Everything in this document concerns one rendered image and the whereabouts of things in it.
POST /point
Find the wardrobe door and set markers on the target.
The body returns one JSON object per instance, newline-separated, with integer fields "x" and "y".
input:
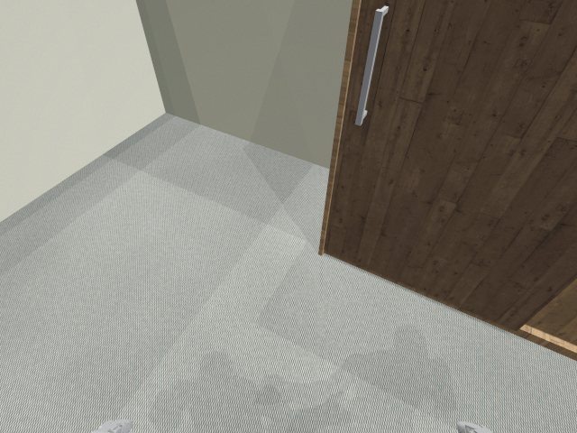
{"x": 559, "y": 317}
{"x": 461, "y": 181}

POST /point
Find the handle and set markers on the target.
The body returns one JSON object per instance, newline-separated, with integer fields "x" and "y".
{"x": 375, "y": 35}

